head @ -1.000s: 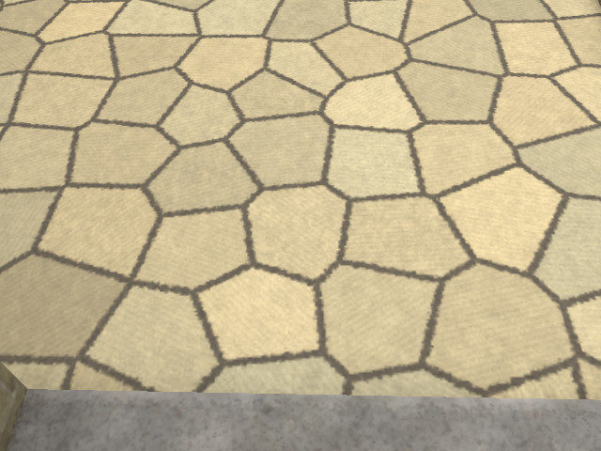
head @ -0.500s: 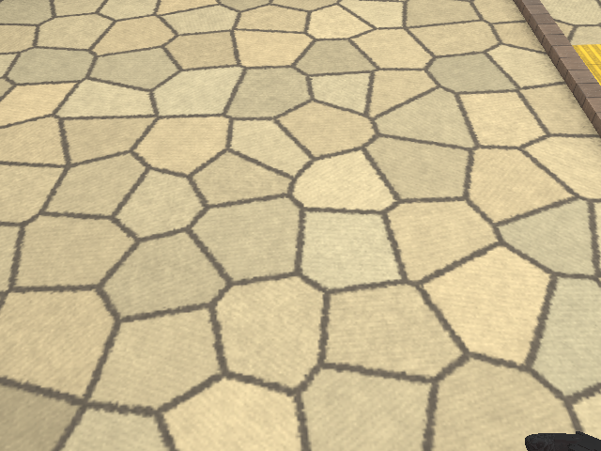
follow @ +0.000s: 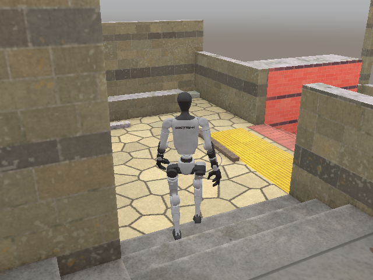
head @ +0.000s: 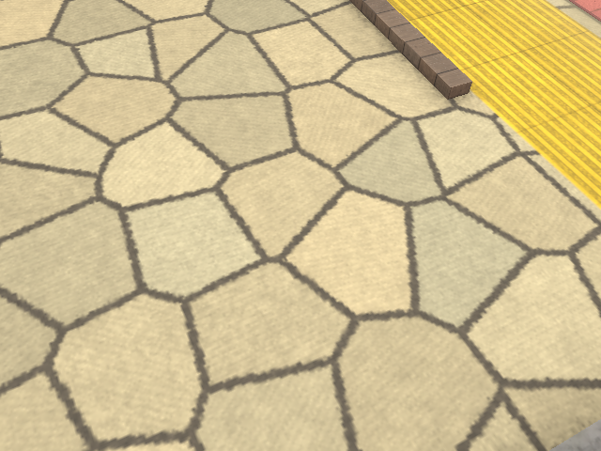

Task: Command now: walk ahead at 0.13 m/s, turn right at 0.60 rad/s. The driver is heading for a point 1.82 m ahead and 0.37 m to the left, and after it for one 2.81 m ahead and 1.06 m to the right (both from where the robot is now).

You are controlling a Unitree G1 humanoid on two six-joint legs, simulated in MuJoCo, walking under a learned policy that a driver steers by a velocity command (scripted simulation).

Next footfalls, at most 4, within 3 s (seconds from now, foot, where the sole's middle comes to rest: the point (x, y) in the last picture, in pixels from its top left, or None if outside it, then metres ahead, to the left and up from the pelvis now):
0.14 right None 0.12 -0.09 -0.77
0.58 left None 0.03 0.13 -0.77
1.04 right None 0.06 -0.06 -0.77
1.52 left None -0.05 0.12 -0.77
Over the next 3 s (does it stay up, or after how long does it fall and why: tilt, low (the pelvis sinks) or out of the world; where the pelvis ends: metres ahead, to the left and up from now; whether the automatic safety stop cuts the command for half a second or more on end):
stays up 0.32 0.27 -0.15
